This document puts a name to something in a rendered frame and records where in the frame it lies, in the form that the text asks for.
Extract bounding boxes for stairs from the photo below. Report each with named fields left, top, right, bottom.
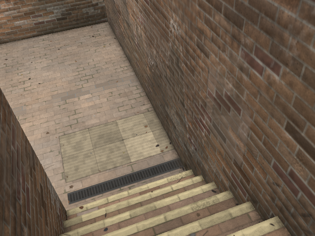
left=59, top=169, right=291, bottom=236

